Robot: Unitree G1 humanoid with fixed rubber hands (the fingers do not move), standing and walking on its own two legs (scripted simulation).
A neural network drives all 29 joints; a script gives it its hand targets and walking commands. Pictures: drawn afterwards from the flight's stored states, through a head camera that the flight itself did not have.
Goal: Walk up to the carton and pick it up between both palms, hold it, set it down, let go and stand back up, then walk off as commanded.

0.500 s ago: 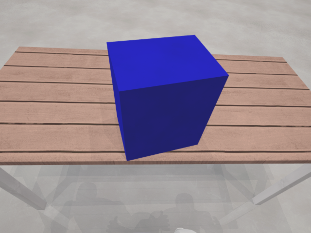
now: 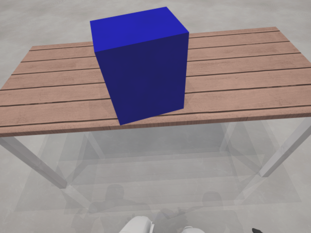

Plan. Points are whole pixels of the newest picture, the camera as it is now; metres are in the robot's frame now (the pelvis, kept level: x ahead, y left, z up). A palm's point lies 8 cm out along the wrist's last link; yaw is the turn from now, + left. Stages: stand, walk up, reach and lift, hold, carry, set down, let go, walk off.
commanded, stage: walk off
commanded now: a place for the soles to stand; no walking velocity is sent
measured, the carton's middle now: (141, 69) +0.62 +0.07 +0.08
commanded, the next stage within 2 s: stand in 1.92 s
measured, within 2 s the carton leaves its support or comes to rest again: neither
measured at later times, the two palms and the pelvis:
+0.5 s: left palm out of the picture -0.09 +0.34 -0.08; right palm out of the picture -0.02 -0.28 -0.09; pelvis -0.16 -0.01 +0.00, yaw +2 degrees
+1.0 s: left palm out of the picture -0.21 +0.32 -0.07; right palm out of the picture -0.12 -0.29 -0.12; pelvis -0.26 -0.02 +0.00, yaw +7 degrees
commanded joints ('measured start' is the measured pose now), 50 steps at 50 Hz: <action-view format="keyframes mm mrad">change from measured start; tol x32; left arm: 1 -56 240 86 -124 -3 -35 27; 50 -34 219 62 15 -52 -78 32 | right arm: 1 25 -260 -125 -69 -77 -24 -13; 50 -41 -320 -123 -59 -127 -69 40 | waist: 1 45 -166 -114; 8 -38 -222 -181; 12 -87 371 -146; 26 54 254 -160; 29 64 -196 -77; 50 -25 131 -17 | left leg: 1 -106 33 -33 57 -53 -12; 10 409 168 9 -716 76 112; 13 -158 454 -615 -1131 -517 273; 25 63 302 -158 -921 -77 152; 34 -96 44 -101 91 15 0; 47 437 145 29 -731 77 112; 50 -52 398 -465 -1093 -468 276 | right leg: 1 97 -349 407 -363 -10 -179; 9 -197 -386 363 -299 -27 -127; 15 -134 76 113 574 -183 32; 26 222 -32 -28 -200 -164 3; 30 -193 -489 670 -509 -219 -125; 39 178 -332 401 -310 -121 -153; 44 -121 -347 374 -386 -427 -150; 50 -82 -28 18 204 -280 10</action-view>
